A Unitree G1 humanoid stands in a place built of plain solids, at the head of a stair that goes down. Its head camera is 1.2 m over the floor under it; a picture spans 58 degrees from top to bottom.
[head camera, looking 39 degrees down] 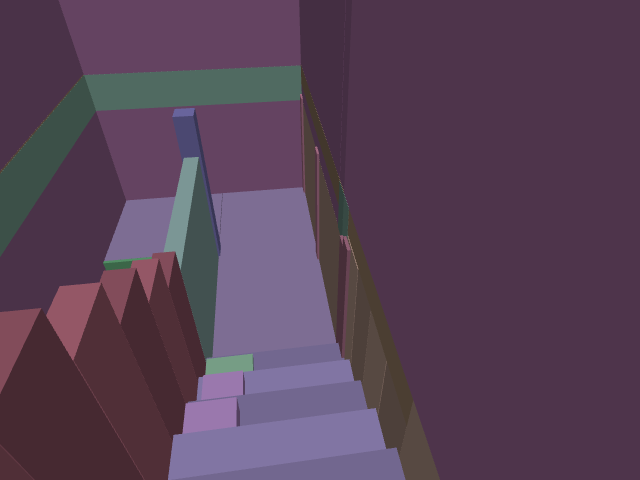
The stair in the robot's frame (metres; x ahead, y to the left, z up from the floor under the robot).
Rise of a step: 0.18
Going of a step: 0.26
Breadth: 0.85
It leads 8 degrees to the left of straight ahead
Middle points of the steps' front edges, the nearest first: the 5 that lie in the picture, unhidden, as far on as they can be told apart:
0.68 0.14 -0.35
0.94 0.18 -0.53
1.19 0.22 -0.71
1.44 0.25 -0.89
1.69 0.29 -1.07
